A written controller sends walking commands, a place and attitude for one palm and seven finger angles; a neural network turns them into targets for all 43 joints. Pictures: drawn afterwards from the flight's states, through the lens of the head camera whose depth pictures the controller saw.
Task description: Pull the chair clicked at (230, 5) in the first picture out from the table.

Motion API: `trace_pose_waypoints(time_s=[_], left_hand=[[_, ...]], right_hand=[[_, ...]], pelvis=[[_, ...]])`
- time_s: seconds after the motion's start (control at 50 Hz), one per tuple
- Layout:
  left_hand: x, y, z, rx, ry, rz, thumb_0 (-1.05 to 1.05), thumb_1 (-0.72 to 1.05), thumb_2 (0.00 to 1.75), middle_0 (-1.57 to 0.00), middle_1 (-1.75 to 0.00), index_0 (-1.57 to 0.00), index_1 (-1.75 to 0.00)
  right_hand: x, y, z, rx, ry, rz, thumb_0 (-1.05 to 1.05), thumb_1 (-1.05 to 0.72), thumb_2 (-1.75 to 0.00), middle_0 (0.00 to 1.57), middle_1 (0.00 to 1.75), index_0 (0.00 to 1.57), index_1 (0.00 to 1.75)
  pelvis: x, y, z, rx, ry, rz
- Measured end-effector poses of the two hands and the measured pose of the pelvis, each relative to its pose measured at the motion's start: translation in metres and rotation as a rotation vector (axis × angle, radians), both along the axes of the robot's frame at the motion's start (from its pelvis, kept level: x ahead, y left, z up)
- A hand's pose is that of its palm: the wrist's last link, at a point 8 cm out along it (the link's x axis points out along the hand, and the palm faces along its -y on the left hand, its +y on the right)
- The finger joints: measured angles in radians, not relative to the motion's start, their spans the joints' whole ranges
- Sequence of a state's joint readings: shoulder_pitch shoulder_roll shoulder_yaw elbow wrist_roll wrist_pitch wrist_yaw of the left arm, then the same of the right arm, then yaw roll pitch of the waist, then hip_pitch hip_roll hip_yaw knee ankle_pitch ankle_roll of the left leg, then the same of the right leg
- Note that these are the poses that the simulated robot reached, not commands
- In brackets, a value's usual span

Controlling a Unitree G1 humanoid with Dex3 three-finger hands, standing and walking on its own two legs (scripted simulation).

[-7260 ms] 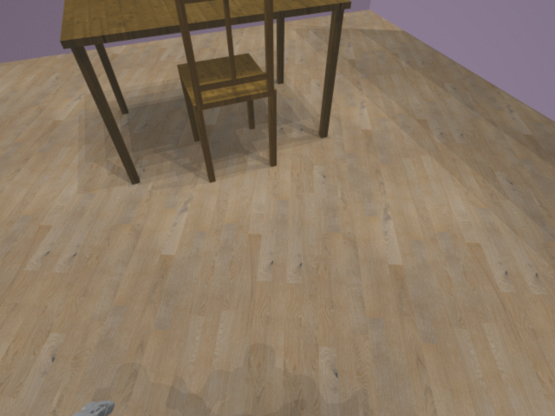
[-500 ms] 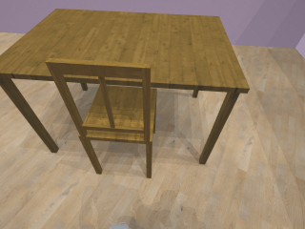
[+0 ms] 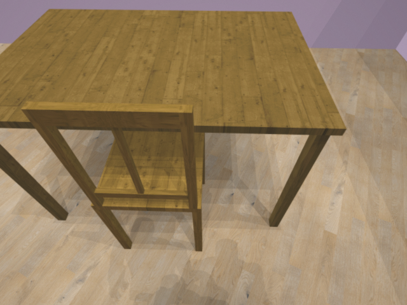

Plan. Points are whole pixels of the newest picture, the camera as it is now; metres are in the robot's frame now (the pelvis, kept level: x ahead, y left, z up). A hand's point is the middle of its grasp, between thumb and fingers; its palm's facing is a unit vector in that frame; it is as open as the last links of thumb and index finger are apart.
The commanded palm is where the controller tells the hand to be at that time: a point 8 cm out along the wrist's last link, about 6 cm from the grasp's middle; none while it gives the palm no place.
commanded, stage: come to a stop and stand still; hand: left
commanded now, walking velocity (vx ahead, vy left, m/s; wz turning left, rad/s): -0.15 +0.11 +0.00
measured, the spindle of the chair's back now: (130, 163) +0.46 +0.23 -0.07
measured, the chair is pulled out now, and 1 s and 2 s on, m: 0.00 0.00 0.00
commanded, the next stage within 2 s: look again from close up in 0.92 s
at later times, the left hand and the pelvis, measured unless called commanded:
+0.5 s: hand out of the picture -0.02 +0.22 -0.17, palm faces +0.07 -0.98 -0.21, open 7.3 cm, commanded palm none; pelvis -0.05 +0.03 +0.01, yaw +1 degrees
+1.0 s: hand out of the picture -0.09 +0.19 -0.17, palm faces +0.03 -0.99 -0.16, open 7.3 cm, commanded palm none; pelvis -0.07 +0.03 +0.01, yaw +0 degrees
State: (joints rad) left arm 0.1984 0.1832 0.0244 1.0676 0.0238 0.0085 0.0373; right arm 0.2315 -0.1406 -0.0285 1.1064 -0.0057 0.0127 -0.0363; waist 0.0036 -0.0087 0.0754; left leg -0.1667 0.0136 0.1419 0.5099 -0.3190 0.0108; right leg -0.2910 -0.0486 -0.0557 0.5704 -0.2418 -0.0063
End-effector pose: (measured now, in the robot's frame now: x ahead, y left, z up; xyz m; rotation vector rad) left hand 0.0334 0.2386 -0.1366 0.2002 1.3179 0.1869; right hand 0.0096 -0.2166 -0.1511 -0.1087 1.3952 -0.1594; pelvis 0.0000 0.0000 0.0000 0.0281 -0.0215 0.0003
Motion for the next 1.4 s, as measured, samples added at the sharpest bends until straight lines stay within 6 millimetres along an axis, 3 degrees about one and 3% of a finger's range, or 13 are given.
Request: trace_pose_waypoints(time_s=[0.14, 0.28, 0.36, 0.48, 0.64, 0.74, 1.04, 1.4], left_hand=[[0.012, -0.006, 0.010, 0.019, -0.034, -0.012, 0.01, 0.92, 0.90, -0.20, -0.30, -0.20, -0.30], [-0.002, 0.008, 0.006, -0.005, -0.073, 0.006, 0.01, 0.91, 0.90, -0.20, -0.30, -0.21, -0.30], [-0.018, 0.023, -0.007, -0.035, -0.063, 0.024, 0.01, 0.91, 0.90, -0.20, -0.30, -0.21, -0.30], [-0.055, 0.033, -0.004, -0.048, 0.004, 0.049, 0.01, 0.91, 0.90, -0.20, -0.30, -0.20, -0.30], [-0.112, 0.020, 0.003, -0.043, 0.139, 0.038, 0.01, 0.91, 0.90, -0.19, -0.30, -0.20, -0.30], [-0.129, 0.010, 0.004, -0.061, 0.164, 0.036, 0.01, 0.91, 0.90, -0.19, -0.30, -0.20, -0.30], [-0.121, -0.003, -0.001, -0.089, 0.107, 0.023, 0.01, 0.91, 0.90, -0.20, -0.30, -0.20, -0.30], [-0.112, 0.034, -0.004, -0.054, 0.000, -0.001, 0.01, 0.91, 0.90, -0.19, -0.30, -0.20, -0.30]], right_hand=[[0.003, -0.012, -0.003, 0.005, 0.013, -0.013, 0.00, -0.92, -0.90, 0.20, 0.30, 0.20, 0.29], [0.009, -0.005, 0.007, -0.029, -0.063, 0.027, 0.00, -0.91, -0.90, 0.20, 0.30, 0.20, 0.29], [-0.001, 0.009, 0.012, -0.055, -0.104, 0.042, 0.00, -0.91, -0.90, 0.20, 0.30, 0.20, 0.29], [-0.025, 0.026, 0.022, -0.053, -0.057, 0.056, 0.00, -0.93, -0.90, 0.20, 0.30, 0.20, 0.29], [-0.042, 0.025, 0.012, -0.023, -0.041, 0.023, 0.00, -0.94, -0.90, 0.20, 0.30, 0.20, 0.29], [-0.059, 0.025, 0.013, -0.014, -0.022, 0.020, 0.00, -0.93, -0.90, 0.20, 0.30, 0.20, 0.29], [-0.105, 0.037, 0.013, 0.016, 0.067, 0.006, 0.00, -0.91, -0.90, 0.20, 0.30, 0.20, 0.29], [-0.085, 0.044, 0.013, -0.017, -0.070, 0.043, 0.01, -0.92, -0.90, 0.20, 0.30, 0.20, 0.29]], pelvis=[[-0.008, -0.003, 0.002, -0.004, 0.009, 0.013], [-0.028, 0.012, 0.003, -0.010, 0.005, 0.015], [-0.040, 0.026, -0.002, -0.022, -0.008, 0.011], [-0.047, 0.034, 0.008, -0.018, 0.011, 0.012], [-0.057, 0.035, 0.009, -0.016, 0.014, -0.002], [-0.064, 0.033, 0.011, -0.019, -0.001, -0.003], [-0.072, 0.030, 0.011, -0.028, 0.005, 0.001], [-0.084, 0.049, 0.003, -0.032, -0.012, 0.012]])
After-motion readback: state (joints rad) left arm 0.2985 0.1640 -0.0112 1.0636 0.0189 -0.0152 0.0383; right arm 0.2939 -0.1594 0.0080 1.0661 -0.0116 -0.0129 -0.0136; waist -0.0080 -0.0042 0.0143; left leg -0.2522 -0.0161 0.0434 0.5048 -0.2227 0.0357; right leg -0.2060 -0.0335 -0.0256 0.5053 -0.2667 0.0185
